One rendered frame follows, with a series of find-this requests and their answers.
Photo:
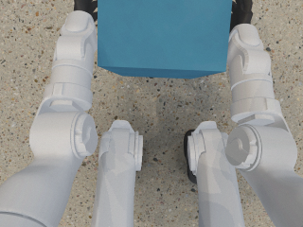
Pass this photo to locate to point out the right robot hand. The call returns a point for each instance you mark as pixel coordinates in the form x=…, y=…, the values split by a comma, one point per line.
x=241, y=13

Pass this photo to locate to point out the robot thigh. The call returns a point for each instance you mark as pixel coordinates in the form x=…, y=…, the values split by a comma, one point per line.
x=219, y=197
x=114, y=196

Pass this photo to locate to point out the right robot upper arm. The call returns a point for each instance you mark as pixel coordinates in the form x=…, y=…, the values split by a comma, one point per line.
x=265, y=156

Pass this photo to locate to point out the robot left forearm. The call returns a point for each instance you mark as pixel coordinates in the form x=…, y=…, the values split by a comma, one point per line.
x=69, y=89

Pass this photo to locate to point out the right robot thigh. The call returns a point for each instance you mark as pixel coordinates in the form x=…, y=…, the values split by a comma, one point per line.
x=219, y=197

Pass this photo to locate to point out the left robot thigh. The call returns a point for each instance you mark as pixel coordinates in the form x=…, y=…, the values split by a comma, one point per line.
x=114, y=196

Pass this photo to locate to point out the robot right forearm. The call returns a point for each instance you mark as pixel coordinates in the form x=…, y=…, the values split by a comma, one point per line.
x=251, y=81

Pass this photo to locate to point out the carton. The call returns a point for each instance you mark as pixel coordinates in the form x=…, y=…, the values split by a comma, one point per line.
x=169, y=39

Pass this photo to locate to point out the left robot hand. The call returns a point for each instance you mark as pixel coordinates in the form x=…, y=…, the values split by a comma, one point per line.
x=88, y=6

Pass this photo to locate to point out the left robot upper arm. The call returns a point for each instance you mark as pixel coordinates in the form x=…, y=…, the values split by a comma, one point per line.
x=37, y=195

